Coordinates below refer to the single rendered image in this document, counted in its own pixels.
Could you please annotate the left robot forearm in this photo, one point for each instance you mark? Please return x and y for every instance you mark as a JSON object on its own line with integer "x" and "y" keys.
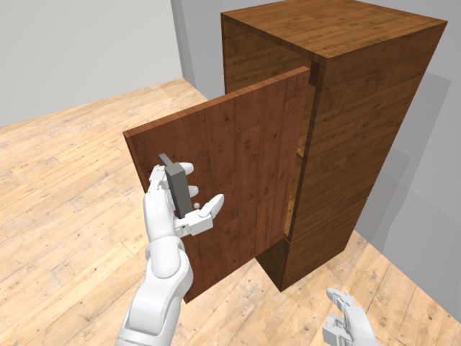
{"x": 154, "y": 311}

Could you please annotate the handle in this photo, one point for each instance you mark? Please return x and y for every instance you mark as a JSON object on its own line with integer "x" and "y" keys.
{"x": 178, "y": 186}

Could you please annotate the robot right hand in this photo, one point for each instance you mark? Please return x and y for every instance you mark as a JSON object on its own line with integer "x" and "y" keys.
{"x": 355, "y": 324}

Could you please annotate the cupboard door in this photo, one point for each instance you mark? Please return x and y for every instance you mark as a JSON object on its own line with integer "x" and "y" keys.
{"x": 243, "y": 145}

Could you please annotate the robot left hand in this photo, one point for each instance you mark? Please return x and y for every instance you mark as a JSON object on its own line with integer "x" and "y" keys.
{"x": 158, "y": 208}

